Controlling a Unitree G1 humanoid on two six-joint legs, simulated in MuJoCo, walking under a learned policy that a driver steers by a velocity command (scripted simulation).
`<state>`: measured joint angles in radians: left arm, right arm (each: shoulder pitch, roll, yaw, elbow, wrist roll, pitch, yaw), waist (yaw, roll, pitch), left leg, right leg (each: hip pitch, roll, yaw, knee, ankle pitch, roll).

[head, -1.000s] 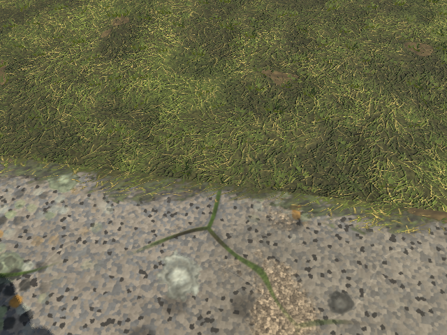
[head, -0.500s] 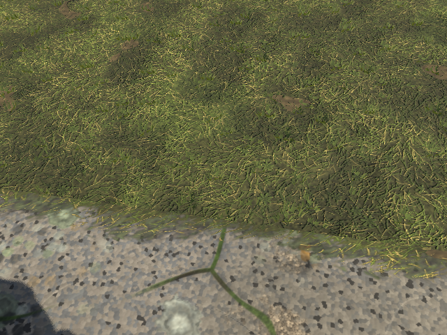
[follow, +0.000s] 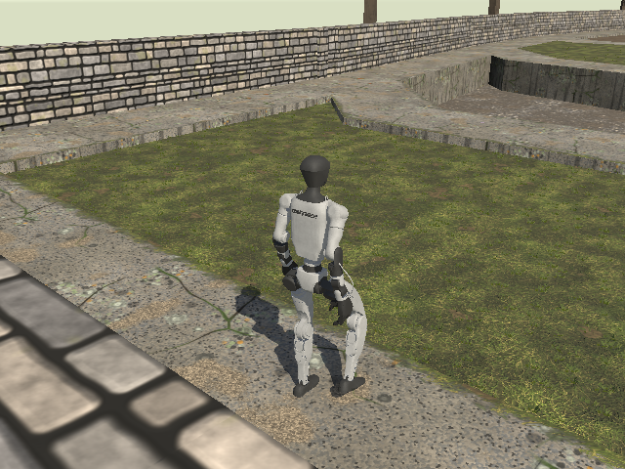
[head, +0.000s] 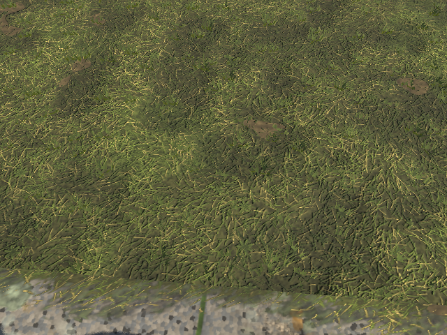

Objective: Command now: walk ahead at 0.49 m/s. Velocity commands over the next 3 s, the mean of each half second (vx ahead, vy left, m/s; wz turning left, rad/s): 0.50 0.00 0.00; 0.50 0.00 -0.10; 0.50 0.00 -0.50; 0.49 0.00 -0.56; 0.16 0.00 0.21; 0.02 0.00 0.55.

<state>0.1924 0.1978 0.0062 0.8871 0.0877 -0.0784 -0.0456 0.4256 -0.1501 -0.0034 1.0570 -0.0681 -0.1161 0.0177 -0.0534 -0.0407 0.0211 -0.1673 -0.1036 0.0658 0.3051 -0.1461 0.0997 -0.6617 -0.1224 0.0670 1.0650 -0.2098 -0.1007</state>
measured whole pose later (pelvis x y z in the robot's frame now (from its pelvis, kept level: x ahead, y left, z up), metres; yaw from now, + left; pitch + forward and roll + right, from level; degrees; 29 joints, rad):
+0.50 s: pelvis +0.28 -0.08 +0.01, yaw +1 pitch +0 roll +0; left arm 0.32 0.18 0.05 0.99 0.05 -0.11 0.00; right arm 0.27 -0.21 -0.05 0.98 -0.07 -0.10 0.04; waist 0.03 0.02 0.02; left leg -0.51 0.08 -0.05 1.07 -0.26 0.10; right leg -0.14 0.05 -0.06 0.26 -0.13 -0.08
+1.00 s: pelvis +0.54 -0.03 -0.02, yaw -4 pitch +0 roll +2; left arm 0.31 0.19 0.05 0.96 0.08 -0.10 -0.04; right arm 0.34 -0.16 -0.06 0.99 -0.07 -0.12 0.01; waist -0.04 -0.03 0.00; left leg -0.26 -0.03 0.14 0.57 -0.32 0.07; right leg -0.55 -0.02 0.08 1.30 -0.30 -0.13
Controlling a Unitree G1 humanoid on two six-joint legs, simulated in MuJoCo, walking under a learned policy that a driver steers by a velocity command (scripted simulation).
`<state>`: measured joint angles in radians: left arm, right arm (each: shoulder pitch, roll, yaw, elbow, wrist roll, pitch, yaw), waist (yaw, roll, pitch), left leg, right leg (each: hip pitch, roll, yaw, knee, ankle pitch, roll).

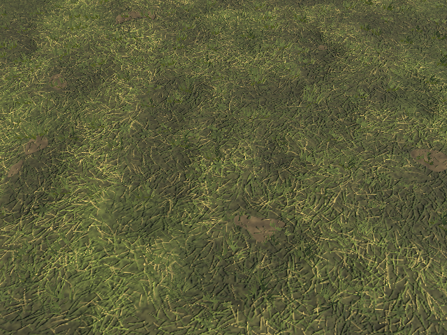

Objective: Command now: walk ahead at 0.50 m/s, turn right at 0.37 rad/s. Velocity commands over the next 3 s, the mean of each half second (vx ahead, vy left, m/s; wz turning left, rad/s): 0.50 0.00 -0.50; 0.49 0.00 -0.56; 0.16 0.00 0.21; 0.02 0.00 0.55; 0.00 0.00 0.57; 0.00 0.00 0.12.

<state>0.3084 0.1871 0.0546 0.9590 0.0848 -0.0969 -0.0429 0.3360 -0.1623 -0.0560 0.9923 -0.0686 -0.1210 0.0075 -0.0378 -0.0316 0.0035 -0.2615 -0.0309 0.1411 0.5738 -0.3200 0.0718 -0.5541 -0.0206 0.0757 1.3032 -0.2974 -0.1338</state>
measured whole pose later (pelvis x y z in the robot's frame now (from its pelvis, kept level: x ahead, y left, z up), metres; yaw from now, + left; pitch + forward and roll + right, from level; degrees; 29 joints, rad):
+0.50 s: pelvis +0.28 -0.05 -0.14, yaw -16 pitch +3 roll -1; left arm 0.06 0.21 0.05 0.82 -0.01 -0.04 -0.05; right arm 0.40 -0.21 -0.03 0.93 0.04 -0.13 0.00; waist -0.07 0.01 0.05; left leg -0.55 0.07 -0.03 1.70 -0.56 0.00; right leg -0.44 0.11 -0.02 0.57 -0.18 -0.10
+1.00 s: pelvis +0.53 -0.06 -0.12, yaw -33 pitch +3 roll +0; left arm 0.22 0.28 0.10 0.74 -0.02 -0.02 0.01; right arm 0.31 -0.21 -0.07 0.81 -0.01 -0.10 -0.01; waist -0.04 -0.05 -0.04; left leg -0.26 0.03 0.08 0.43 -0.22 0.01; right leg -0.69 -0.02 0.08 1.14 -0.24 -0.03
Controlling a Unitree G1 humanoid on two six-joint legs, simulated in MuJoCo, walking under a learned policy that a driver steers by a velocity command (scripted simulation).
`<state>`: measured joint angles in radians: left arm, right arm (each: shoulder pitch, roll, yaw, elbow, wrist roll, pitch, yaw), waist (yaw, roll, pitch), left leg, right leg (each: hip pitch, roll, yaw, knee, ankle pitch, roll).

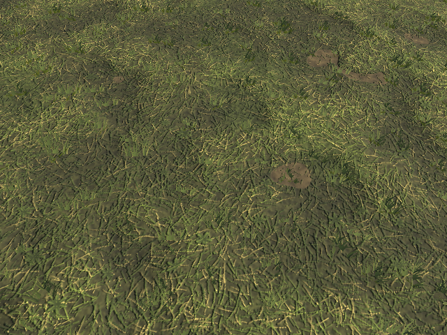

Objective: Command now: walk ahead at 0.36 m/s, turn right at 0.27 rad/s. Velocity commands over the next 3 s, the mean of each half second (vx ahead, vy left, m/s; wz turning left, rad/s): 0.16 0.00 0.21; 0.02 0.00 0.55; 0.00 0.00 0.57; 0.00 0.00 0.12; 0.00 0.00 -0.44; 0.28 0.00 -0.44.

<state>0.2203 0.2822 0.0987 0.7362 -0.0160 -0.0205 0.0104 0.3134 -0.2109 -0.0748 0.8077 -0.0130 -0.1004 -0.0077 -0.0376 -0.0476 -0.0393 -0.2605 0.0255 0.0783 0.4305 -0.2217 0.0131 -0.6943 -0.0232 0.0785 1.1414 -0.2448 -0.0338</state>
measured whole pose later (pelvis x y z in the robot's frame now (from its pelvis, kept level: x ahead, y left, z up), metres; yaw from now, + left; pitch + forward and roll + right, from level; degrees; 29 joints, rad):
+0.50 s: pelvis +0.11 -0.02 +0.00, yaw +10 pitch +4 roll -1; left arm 0.11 0.23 0.07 0.79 0.01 -0.01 0.05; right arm 0.18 -0.28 -0.09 0.76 0.01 0.04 -0.03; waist 0.00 0.03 0.00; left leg -0.57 0.07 0.01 0.93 -0.35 -0.04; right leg -0.35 -0.06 -0.14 0.42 -0.13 -0.01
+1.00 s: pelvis +0.11 +0.02 +0.00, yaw +28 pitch +4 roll -3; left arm 0.07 0.28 0.09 0.80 -0.01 0.01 0.04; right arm 0.18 -0.29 -0.07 0.62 0.01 0.03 -0.04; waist -0.01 0.00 0.01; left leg -0.36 -0.09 -0.16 0.49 -0.17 0.06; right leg -0.48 0.03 0.11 0.80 -0.34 0.06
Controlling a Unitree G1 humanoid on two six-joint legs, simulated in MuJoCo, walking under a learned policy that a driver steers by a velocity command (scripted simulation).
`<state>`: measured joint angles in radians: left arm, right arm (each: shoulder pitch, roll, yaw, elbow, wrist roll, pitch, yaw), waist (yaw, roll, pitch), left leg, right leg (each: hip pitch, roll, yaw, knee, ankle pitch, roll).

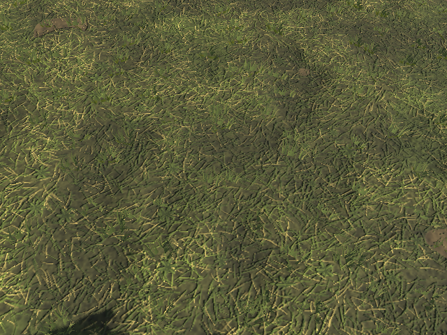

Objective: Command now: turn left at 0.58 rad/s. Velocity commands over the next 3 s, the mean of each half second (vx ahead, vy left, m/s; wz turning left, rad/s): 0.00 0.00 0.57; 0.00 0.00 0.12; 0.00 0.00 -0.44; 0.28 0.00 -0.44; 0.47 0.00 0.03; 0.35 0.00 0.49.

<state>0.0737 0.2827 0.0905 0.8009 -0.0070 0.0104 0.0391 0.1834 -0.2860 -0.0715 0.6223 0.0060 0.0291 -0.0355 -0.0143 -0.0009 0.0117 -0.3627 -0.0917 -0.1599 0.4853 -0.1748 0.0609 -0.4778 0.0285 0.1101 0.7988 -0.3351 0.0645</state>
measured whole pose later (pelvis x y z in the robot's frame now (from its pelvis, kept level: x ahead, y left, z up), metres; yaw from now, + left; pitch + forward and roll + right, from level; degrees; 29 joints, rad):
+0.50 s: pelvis -0.01 -0.02 +0.00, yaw +17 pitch +2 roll +0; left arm 0.14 0.27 0.07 0.75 -0.01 0.02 0.02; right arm 0.18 -0.30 -0.08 0.57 0.02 0.07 0.00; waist 0.02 0.01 0.06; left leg -0.42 0.03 -0.02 0.81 -0.40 -0.07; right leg -0.21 -0.07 -0.09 0.44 -0.26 0.01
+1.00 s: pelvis -0.01 +0.01 -0.01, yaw +19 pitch +0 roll +1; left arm 0.20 0.28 0.04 0.81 -0.01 0.03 0.01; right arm 0.12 -0.23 -0.02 0.70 -0.03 0.00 -0.01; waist 0.02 0.01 0.03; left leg -0.25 -0.03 0.01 0.52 -0.28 0.02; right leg -0.25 -0.04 0.03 0.55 -0.31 0.03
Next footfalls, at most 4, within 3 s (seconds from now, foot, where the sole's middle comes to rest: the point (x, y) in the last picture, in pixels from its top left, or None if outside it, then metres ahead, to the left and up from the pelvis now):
0.14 right None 0.05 -0.14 -0.78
0.58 left None -0.01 0.12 -0.78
0.92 right None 0.06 -0.11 -0.78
1.38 right None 0.04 -0.13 -0.78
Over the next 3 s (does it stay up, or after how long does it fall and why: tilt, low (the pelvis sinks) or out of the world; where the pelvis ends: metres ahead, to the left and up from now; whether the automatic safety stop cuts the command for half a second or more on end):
stays up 0.59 -0.10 -0.02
